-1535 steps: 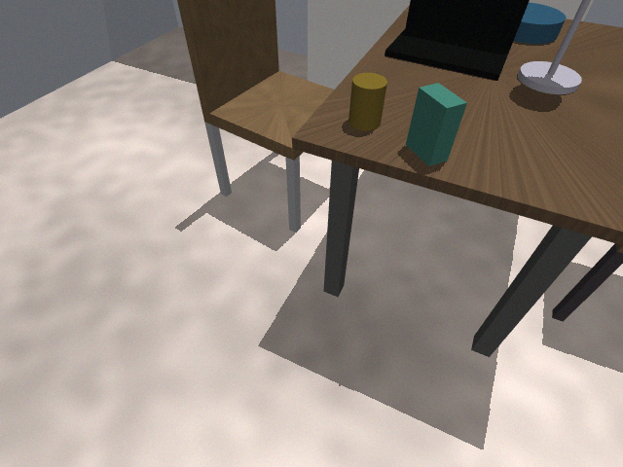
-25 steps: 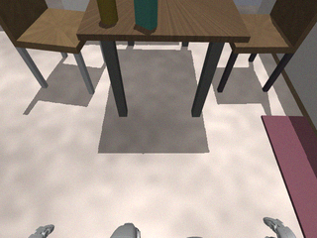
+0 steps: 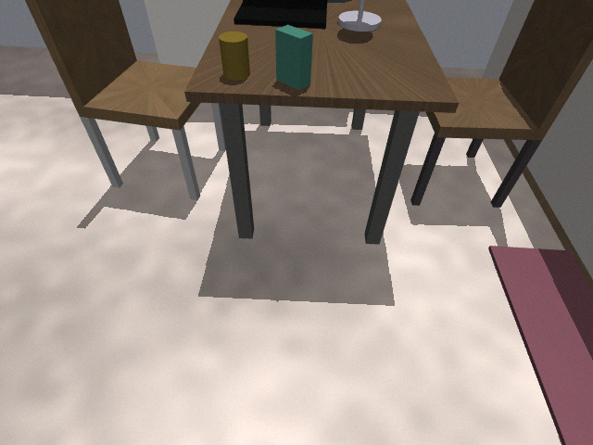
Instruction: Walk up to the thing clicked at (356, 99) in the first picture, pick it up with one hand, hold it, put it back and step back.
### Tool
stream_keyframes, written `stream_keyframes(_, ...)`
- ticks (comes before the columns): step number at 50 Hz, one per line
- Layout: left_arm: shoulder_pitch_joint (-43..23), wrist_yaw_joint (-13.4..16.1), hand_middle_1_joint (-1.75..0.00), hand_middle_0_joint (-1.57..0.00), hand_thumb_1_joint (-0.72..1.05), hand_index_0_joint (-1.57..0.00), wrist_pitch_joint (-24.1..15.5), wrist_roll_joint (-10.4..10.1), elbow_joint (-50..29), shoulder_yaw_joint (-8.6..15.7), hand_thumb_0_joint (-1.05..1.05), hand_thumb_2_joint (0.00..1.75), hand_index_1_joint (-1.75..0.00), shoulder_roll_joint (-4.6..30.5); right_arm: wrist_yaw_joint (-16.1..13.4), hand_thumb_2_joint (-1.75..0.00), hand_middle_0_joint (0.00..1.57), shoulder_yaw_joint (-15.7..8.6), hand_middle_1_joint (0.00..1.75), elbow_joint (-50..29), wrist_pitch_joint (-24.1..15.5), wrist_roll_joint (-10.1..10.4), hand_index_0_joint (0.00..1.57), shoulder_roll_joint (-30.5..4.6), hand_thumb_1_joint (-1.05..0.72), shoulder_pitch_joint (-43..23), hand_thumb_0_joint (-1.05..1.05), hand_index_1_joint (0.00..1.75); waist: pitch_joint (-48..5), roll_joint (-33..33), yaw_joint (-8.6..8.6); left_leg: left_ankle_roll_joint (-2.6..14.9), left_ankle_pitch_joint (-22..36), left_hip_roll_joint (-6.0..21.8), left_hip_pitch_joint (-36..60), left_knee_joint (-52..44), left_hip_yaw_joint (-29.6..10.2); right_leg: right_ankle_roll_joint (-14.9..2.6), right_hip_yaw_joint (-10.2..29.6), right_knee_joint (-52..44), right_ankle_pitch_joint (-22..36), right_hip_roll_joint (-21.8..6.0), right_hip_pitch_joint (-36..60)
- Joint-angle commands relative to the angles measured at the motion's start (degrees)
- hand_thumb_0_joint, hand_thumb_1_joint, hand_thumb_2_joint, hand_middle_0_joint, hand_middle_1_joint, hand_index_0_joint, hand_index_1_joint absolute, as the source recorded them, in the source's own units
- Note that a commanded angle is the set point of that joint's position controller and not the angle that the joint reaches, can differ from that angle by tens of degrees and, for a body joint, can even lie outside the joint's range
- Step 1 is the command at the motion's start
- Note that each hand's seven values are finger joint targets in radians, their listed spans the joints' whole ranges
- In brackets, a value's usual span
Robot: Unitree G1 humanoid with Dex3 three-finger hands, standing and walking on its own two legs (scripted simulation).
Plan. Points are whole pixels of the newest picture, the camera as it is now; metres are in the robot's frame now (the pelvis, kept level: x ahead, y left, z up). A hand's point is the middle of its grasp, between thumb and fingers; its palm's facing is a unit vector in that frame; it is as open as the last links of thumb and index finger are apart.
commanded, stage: step back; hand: left
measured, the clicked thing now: (235, 56) +1.13 +0.20 +0.02
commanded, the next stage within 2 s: stand in 0.70 s
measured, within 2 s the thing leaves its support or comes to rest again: neither
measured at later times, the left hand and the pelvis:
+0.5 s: hand out of the picture +0.11 +0.28 -0.16, palm faces +0.02 -0.94 -0.35, open 7.4 cm; pelvis +0.05 +0.01 +0.00, yaw +0 degrees
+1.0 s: hand out of the picture +0.16 +0.26 -0.14, palm faces -0.04 -0.94 -0.34, open 7.4 cm; pelvis +0.06 +0.01 +0.02, yaw -1 degrees
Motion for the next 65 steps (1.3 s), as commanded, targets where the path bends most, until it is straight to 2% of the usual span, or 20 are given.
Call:
stream_keyframes(1, -1.17, 0.08, -0.30, -0.20, 0.90, -0.20, -2.39, 0.01, -3.32, 2.69, 0.00, 0.90, -0.30, 8.38, -0.74, -0.90, 0.20, -4.14, 0.30, -5.95, -0.67, -0.22, 0.20, -16.40, -0.90, -7.18, 0.00, 0.30, 1.16, 12.42, 1.28, 6.12, -23.43, 11.18, -10.70, -14.74, -11.95, -0.03, -2.89, -12.54, 3.73, 2.09, 9.60)
stream_keyframes(3, 1.43, 0.84, -0.30, -0.20, 0.90, -0.20, -3.03, 0.67, -1.85, 3.03, 0.00, 0.90, -0.30, 8.70, -0.73, -0.90, 0.20, -3.29, 0.30, -5.91, 0.21, 0.31, 0.20, -13.07, -0.90, -6.35, 0.00, 0.30, -0.57, 7.20, 2.93, 3.57, -21.36, 7.73, -13.51, -5.81, -7.74, -1.00, -0.44, -20.61, 5.16, 2.31, 17.44)
stream_keyframes(5, 2.02, 1.42, -0.30, -0.20, 0.90, -0.20, -4.00, 1.55, -1.89, 4.71, 0.00, 0.90, -0.30, 16.51, -1.21, -0.90, 0.20, -3.01, 0.30, -6.80, 0.35, 0.56, 0.20, -10.89, -0.90, -7.64, 0.00, 0.30, 1.04, -7.59, 4.57, 0.04, -17.50, -1.81, -20.41, 16.57, -3.26, -9.12, 29.59, -34.17, -24.58, -16.33, 11.56)
stream_keyframes(6, -1.98, 1.45, -0.30, -0.20, 0.90, -0.20, -4.24, 1.38, -3.81, 4.89, 0.00, 0.90, -0.30, 16.72, -1.28, -0.90, 0.20, -3.62, 0.30, -6.12, 0.28, 0.34, 0.20, -13.28, -0.90, -5.84, 0.00, 0.30, 4.79, -3.66, 2.92, -0.22, -14.96, 0.83, -19.50, 20.82, -6.06, -11.57, 31.64, -35.00, -27.63, -19.74, 6.17)
stream_keyframes(9, -3.63, 1.81, -0.30, -0.20, 0.90, -0.20, -4.82, 0.75, -3.87, 3.85, 0.00, 0.90, -0.30, 13.33, -0.92, -0.90, 0.20, -3.66, 0.30, -4.19, -0.35, 0.84, 0.20, -12.65, -0.90, -2.73, 0.00, 0.30, 4.41, -2.91, 1.37, -0.18, -8.77, 2.75, -16.11, 17.80, -7.14, -8.96, 20.78, -31.72, -13.56, -14.23, 5.33)
stream_keyframes(13, -5.96, 1.35, -0.30, -0.20, 0.90, -0.20, -4.54, 0.72, -4.49, 3.12, 0.00, 0.90, -0.30, 12.60, -0.25, -0.90, 0.20, -3.53, 0.30, -3.34, -0.70, 0.34, 0.20, -11.46, -0.90, -2.12, 0.00, 0.30, 0.28, -6.76, 0.97, -0.94, -8.35, 2.51, -6.77, 7.21, -0.57, -8.28, 11.09, -27.33, -1.12, -11.71, 3.45)
stream_keyframes(15, -7.80, 1.16, -0.30, -0.20, 0.90, -0.20, -3.90, 0.41, -5.18, 2.23, 0.00, 0.90, -0.30, 11.75, -0.45, -0.90, 0.20, -3.74, 0.30, -2.20, -1.19, 0.30, 0.20, -10.41, -0.90, -0.90, 0.00, 0.30, -1.51, -4.98, -0.67, -0.82, -1.74, 1.05, 1.29, -3.90, 2.28, -7.18, 7.26, -21.31, 6.41, -10.17, 1.52)
stream_keyframes(16, -5.84, 1.13, -0.30, -0.20, 0.90, -0.20, -3.64, 0.23, -4.98, 1.17, 0.00, 0.90, -0.30, 9.78, -0.89, -0.90, 0.20, -3.96, 0.30, -1.97, -1.50, 0.24, 0.20, -10.90, -0.90, -1.56, 0.00, 0.30, -2.66, -1.89, -0.68, -0.43, 1.95, 1.07, 6.15, -7.70, 0.80, -5.43, 4.76, -16.35, 13.30, -8.18, -0.13)
stream_keyframes(17, -5.14, 1.16, -0.30, -0.20, 0.90, -0.20, -3.56, -0.16, -4.89, 0.19, 0.00, 0.90, -0.30, 7.48, -1.39, -0.90, 0.20, -4.27, 0.30, -2.10, -1.85, -0.15, 0.20, -12.35, -0.90, -1.64, 0.00, 0.30, -4.36, 2.83, -1.10, 0.73, 3.41, 5.91, 8.68, -9.74, -6.16, -3.55, 2.04, -10.94, 17.90, -5.47, -2.19)
stream_keyframes(18, -4.72, 1.16, -0.30, -0.20, 0.90, -0.20, -3.16, -1.34, -4.64, -0.51, 0.00, 0.90, -0.30, 5.45, -1.62, -0.90, 0.20, -4.05, 0.30, -3.12, -2.25, 0.03, 0.20, -15.18, -0.90, -4.45, 0.00, 0.30, -5.11, 10.92, 0.19, 4.69, -0.70, 15.31, 5.76, -14.34, -20.28, -0.39, -1.06, -6.13, 7.67, 0.21, -3.94)
stream_keyframes(19, -5.09, 1.53, -0.30, -0.20, 0.90, -0.20, -2.69, -1.35, -3.58, 0.59, 0.00, 0.90, -0.30, 8.25, -1.44, -0.90, 0.20, -4.34, 0.30, -3.39, -2.13, 0.35, 0.20, -17.75, -0.90, -5.72, 0.00, 0.30, -4.81, 9.92, 0.08, 9.59, -2.59, 18.71, 0.51, -14.17, -21.81, -0.38, -0.44, -4.40, -2.63, 0.18, 0.82)
stream_keyframes(20, -4.78, 1.57, -0.30, -0.20, 0.90, -0.20, -2.81, -1.07, -2.97, 0.41, 0.00, 0.90, -0.30, 8.51, -1.34, -0.90, 0.20, -4.04, 0.30, -3.34, -1.97, 0.41, 0.20, -16.81, -0.90, -7.65, 0.00, 0.30, -4.16, 8.66, 0.91, 9.99, 0.33, 17.92, -0.16, -12.67, -19.66, -0.60, 0.28, -5.88, -3.00, -0.26, 2.55)
stream_keyframes(23, -1.74, 2.03, -0.30, -0.20, 0.90, -0.20, -3.86, -0.92, -0.61, 0.27, 0.00, 0.90, -0.30, 7.98, -1.46, -0.90, 0.20, -2.80, 0.30, -3.17, -1.70, 1.14, 0.20, -13.64, -0.90, -10.48, 0.00, 0.30, -6.05, 10.20, 2.80, 3.89, 21.73, 11.71, 0.38, -5.14, -8.10, -0.73, 1.25, -18.30, 15.79, -1.83, 10.78)
stream_keyframes(24, -2.03, 2.18, -0.30, -0.20, 0.90, -0.20, -4.18, -0.92, -0.12, 0.68, 0.00, 0.90, -0.30, 9.43, -1.49, -0.90, 0.20, -2.37, 0.30, -2.78, -1.56, 1.53, 0.20, -12.56, -0.90, -10.18, 0.00, 0.30, -7.62, 8.25, 2.21, 2.24, 23.09, 9.37, -0.80, -3.26, -5.98, -1.02, 3.51, -18.08, 23.00, -2.98, 13.80)
stream_keyframes(25, -3.52, 2.09, -0.30, -0.20, 0.90, -0.20, -4.18, -0.89, -0.32, 0.77, 0.00, 0.90, -0.30, 10.43, -1.52, -0.90, 0.20, -2.20, 0.30, -2.68, -1.46, 1.71, 0.20, -11.99, -0.90, -9.40, 0.00, 0.30, -7.52, 6.58, 1.02, 1.40, 17.94, 7.53, -1.76, -3.52, -4.40, -1.75, 4.70, -17.19, 24.56, -4.19, 14.35)
stream_keyframes(34, -7.71, 2.43, -0.30, -0.20, 0.90, -0.20, -3.69, -0.70, 0.93, 0.10, 0.00, 0.90, -0.30, 9.68, -1.68, -0.90, 0.20, -2.15, 0.30, -0.01, -1.12, 1.71, 0.20, -11.67, -0.90, -13.43, 0.00, 0.30, -7.91, 1.72, 0.69, 1.85, 20.22, 8.15, 4.11, -5.15, -2.40, -1.32, 3.92, -18.39, 30.13, -4.95, 13.37)
stream_keyframes(35, -8.21, 2.13, -0.30, -0.20, 0.90, -0.20, -3.62, -1.38, 2.02, -1.14, 0.00, 0.90, -0.30, 7.61, -1.60, -0.90, 0.20, -1.72, 0.30, 0.64, -1.18, 2.33, 0.20, -12.02, -0.90, -12.38, 0.00, 0.30, -8.44, 1.76, -0.33, 1.40, 25.56, 8.49, 7.72, -6.92, -3.68, -1.10, 4.32, -19.44, 34.68, -5.69, 12.63)
stream_keyframes(40, -9.52, 2.39, -0.30, -0.20, 0.90, -0.20, -3.41, -1.25, 2.75, -1.26, 0.00, 0.90, -0.30, 8.08, -1.42, -0.90, 0.20, -1.56, 0.30, 1.70, -1.17, 2.34, 0.20, -11.66, -0.90, -14.17, 0.00, 0.30, -9.00, 1.43, -0.19, 0.96, 29.51, 8.97, 11.19, -9.27, -2.90, 0.01, 3.25, -22.16, 36.17, -5.60, 14.88)
stream_keyframes(54, -11.80, 1.96, -0.30, -0.20, 0.90, -0.20, -3.51, -0.87, 4.66, -1.37, 0.00, 0.90, -0.30, 8.75, -0.84, -0.90, 0.20, -0.80, 0.30, 4.12, -0.71, 2.10, 0.20, -11.25, -0.90, -15.27, 0.00, 0.30, -3.86, 1.67, -0.50, -0.42, 11.18, 8.06, 7.35, -15.86, -2.90, 0.31, 4.39, -29.48, 19.91, -5.89, 13.51)
stream_keyframes(65, -10.59, 1.54, -0.30, -0.20, 0.90, -0.20, -3.19, -0.87, 5.44, -1.34, 0.00, 0.90, -0.30, 8.55, -0.91, -0.90, 0.20, -0.59, 0.30, 5.18, -0.90, 1.94, 0.20, -11.86, -0.90, -12.30, 0.00, 0.30, -4.21, 1.54, -0.81, -0.01, 7.36, 8.45, 7.15, -16.88, -3.74, -0.02, 4.73, -29.41, 15.94, -5.67, 11.86)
